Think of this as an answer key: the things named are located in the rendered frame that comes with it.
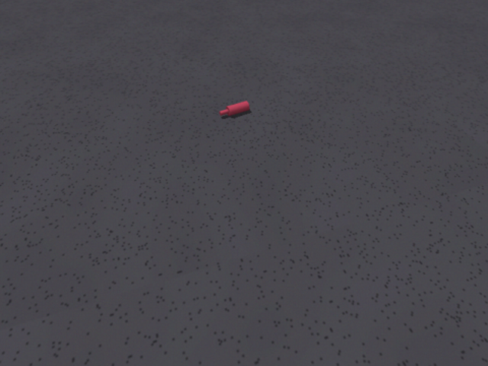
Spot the bottle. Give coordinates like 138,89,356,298
219,101,249,116

